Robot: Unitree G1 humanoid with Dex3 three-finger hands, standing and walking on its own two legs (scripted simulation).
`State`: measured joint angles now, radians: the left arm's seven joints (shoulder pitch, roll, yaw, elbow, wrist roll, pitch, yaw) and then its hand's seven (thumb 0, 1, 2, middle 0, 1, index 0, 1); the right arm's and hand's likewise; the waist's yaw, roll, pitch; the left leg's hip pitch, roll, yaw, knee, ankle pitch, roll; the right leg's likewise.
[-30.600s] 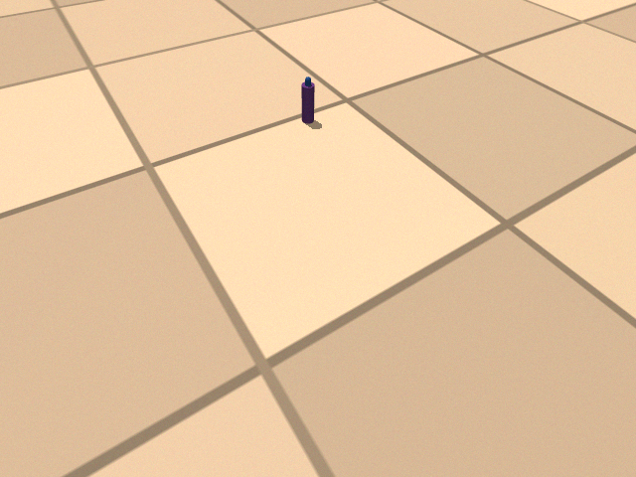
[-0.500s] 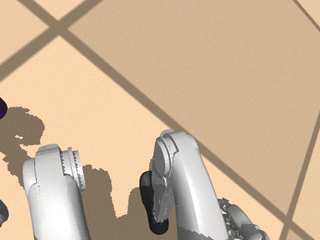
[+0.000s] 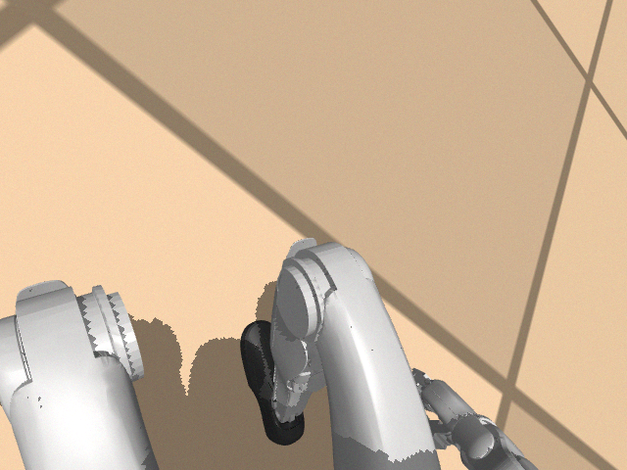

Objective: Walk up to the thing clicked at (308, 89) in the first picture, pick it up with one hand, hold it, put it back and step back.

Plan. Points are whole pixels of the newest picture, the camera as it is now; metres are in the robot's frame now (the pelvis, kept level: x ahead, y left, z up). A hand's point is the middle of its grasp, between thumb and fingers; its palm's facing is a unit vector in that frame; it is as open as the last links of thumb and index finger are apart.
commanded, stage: lower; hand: left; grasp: from the side
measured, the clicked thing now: out of the picture +0.43 +0.36 -0.17
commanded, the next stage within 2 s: loosen in 0.06 s
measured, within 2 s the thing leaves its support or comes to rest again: rests again in 1.14 s
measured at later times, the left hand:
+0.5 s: hand out of the picture +0.45 +0.37 -0.14, palm faces +0.50 -0.87 -0.01, open 11.8 cm
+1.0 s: hand out of the picture +0.44 +0.37 -0.14, palm faces +0.52 -0.85 +0.01, open 17.3 cm
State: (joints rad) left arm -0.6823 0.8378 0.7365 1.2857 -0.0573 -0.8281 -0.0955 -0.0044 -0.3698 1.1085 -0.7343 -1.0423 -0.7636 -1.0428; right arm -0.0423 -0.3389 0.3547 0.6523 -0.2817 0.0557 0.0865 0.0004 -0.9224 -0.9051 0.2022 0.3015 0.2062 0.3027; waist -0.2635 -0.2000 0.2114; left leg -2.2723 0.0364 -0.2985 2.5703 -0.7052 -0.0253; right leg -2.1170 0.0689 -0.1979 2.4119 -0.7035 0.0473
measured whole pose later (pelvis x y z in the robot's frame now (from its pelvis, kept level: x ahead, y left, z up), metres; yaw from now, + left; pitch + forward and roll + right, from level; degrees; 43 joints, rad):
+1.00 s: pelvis -0.01 +0.01 -0.01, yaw -2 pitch +17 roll -16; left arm -0.75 0.94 0.72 1.37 -0.10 -0.90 -0.11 -0.01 -0.61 0.03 -0.13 -0.11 -0.17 -0.08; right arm -0.09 -0.36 0.44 0.57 -0.29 0.08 0.09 0.00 -0.88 -0.89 0.21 0.30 0.21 0.30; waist -0.25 -0.24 0.24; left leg -2.26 0.05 -0.34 2.61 -0.69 -0.01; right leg -2.09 0.10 -0.22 2.41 -0.66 0.06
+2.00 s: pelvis +0.02 -0.01 +0.21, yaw +10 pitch +32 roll -5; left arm -0.06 0.50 0.38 0.39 0.03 0.03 0.08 -0.01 -0.46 0.11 -0.08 -0.07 -0.08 -0.07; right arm 0.07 -0.23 0.02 0.54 0.05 0.12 -0.04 0.01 -0.90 -0.90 0.20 0.30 0.21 0.30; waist -0.03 -0.02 -0.14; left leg -1.77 0.06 -0.08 1.84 -0.63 -0.01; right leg -1.70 0.02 -0.06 1.80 -0.66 0.01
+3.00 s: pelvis +0.09 +0.00 +0.42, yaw +15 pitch +8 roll -2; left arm 0.47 0.21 -0.02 -0.02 -0.01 0.28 0.16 -0.01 -0.48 0.09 -0.06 -0.06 -0.06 -0.06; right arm 0.27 -0.21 0.02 0.49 0.02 -0.11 -0.18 0.01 -0.89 -0.91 0.20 0.30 0.21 0.30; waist -0.02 0.03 -0.11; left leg -0.65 0.04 -0.03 0.97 -0.46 -0.02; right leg -0.58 0.00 -0.05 0.93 -0.48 0.01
